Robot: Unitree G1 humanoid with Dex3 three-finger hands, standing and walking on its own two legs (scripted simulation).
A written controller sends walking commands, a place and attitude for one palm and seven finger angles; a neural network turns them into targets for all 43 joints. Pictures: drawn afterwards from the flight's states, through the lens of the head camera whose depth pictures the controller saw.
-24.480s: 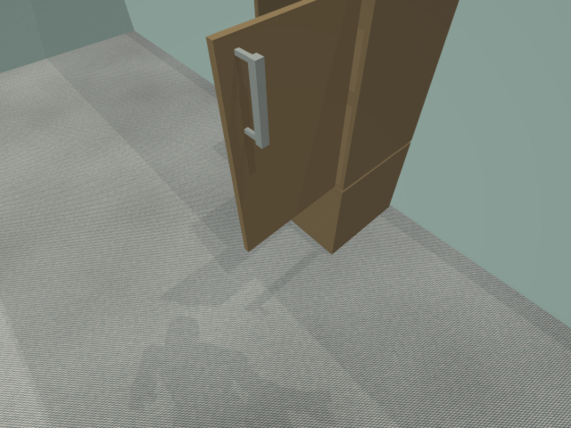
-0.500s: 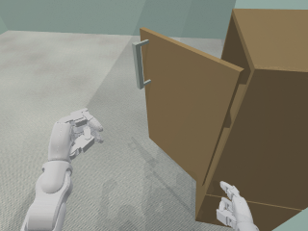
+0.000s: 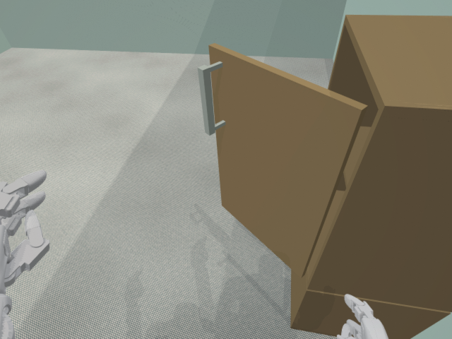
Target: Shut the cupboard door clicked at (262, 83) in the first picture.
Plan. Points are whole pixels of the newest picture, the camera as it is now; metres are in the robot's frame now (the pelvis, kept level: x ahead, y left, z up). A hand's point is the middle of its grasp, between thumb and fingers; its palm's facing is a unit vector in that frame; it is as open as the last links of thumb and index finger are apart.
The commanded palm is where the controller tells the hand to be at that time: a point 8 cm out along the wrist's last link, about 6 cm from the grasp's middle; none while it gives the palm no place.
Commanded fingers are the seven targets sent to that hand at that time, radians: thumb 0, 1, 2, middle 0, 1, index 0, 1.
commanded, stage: draw the hand back to the body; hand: left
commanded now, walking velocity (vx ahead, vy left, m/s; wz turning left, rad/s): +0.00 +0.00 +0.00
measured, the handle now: (213, 100) +0.61 +0.11 +0.13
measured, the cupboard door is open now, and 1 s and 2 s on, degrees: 51 51 51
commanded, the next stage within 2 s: step back with the hand held close in 0.34 s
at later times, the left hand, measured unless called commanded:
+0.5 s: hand (46, 242) +0.18 +0.26 +0.17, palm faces +0.48 -0.77 -0.43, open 7.4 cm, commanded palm +0.13 +0.30 +0.18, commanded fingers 0.00 0.90 0.90 -0.20 -0.30 -0.20 -0.30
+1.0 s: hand (19, 278) +0.14 +0.27 +0.16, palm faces +0.43 -0.75 -0.50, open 7.4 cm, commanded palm +0.08 +0.31 +0.18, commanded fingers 0.00 0.90 0.90 -0.20 -0.30 -0.20 -0.30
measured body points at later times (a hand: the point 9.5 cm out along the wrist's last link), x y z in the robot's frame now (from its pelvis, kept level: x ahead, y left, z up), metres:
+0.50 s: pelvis +0.00 +0.00 +0.00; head -0.02 -0.03 +0.45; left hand +0.15 +0.30 +0.19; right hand +0.18 -0.22 -0.09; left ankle -0.05 +0.11 -0.74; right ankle +0.01 -0.15 -0.74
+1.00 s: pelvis -0.07 +0.01 -0.01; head -0.05 +0.01 +0.43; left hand +0.11 +0.31 +0.19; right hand +0.10 -0.24 -0.09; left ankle -0.05 +0.11 -0.74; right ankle +0.01 -0.15 -0.74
